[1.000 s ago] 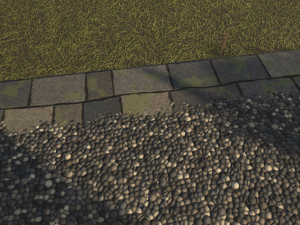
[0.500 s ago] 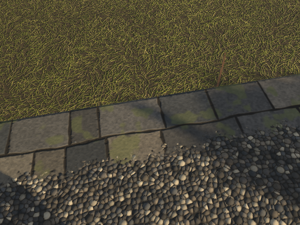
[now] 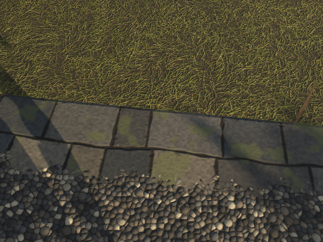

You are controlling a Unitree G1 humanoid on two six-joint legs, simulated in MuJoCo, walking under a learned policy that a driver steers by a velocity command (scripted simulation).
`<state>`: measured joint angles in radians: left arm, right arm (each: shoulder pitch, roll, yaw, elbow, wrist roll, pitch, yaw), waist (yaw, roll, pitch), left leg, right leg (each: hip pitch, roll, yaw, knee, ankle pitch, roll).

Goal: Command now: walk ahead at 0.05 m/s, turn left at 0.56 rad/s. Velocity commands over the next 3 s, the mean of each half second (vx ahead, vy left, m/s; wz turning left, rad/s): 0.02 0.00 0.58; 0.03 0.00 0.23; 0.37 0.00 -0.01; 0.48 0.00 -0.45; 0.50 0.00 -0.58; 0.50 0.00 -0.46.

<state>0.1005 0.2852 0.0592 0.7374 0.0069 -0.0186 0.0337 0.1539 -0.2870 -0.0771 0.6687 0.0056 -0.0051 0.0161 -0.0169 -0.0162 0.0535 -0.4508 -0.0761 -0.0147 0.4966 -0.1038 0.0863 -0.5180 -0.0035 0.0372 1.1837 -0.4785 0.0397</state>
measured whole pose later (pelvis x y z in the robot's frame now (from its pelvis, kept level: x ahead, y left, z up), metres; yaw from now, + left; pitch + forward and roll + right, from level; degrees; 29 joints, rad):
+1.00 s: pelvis +0.02 -0.02 +0.01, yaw +24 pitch +1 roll +1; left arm 0.23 0.29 0.05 0.79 -0.01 0.01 0.01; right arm 0.15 -0.22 -0.03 0.68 0.00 0.01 0.00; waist 0.01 -0.02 -0.01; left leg -0.23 -0.04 -0.02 0.48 -0.27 0.04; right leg -0.31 -0.05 -0.01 0.70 -0.44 0.05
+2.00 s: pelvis +0.40 +0.15 +0.00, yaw +6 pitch +1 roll +3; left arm 0.10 0.26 0.05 0.65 -0.02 -0.03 -0.05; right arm 0.31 -0.29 -0.08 0.86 0.01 -0.07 0.00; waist -0.08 -0.03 0.04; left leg 0.11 0.00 0.28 0.25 -0.38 -0.03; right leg -0.63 -0.09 -0.03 0.66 -0.06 -0.06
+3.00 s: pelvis +0.95 +0.10 +0.00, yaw -25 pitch +2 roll +2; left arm 0.06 0.25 0.03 0.58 -0.02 -0.05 -0.04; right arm 0.38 -0.30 -0.06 0.89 0.03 -0.07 0.01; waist -0.11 -0.03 0.03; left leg 0.07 0.01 0.15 0.25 -0.35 -0.03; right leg -0.58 -0.06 0.01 0.59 -0.09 -0.04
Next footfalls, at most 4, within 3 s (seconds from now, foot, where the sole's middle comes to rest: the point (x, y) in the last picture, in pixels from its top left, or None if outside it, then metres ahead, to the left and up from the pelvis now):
0.30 right None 0.10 -0.15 -0.77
0.70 left None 0.00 0.09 -0.77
1.06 right None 0.08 -0.12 -0.77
1.52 left None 0.27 0.25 -0.77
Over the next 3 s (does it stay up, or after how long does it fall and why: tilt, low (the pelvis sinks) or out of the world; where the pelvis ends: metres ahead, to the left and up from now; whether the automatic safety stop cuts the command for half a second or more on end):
stays up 0.95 0.10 0.00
